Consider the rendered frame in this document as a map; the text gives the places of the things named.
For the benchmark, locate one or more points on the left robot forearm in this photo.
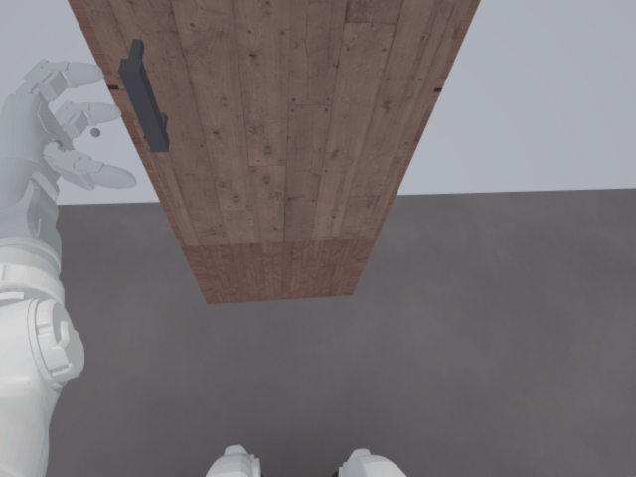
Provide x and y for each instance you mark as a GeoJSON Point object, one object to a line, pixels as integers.
{"type": "Point", "coordinates": [30, 244]}

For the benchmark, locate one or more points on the left robot thigh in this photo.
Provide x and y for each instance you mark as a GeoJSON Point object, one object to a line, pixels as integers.
{"type": "Point", "coordinates": [236, 465]}

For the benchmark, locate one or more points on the left robot hand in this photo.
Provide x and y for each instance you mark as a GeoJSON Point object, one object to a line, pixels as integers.
{"type": "Point", "coordinates": [28, 128]}

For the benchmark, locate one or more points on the robot left shin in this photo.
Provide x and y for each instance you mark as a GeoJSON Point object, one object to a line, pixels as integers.
{"type": "Point", "coordinates": [234, 449]}

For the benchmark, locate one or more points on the robot left upper arm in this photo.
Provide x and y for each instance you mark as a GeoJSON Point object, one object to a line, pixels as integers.
{"type": "Point", "coordinates": [39, 352]}

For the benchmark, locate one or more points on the cupboard door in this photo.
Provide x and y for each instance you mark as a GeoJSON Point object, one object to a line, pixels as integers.
{"type": "Point", "coordinates": [288, 120]}

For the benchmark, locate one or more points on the handle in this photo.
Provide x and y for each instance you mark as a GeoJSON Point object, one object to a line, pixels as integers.
{"type": "Point", "coordinates": [139, 90]}

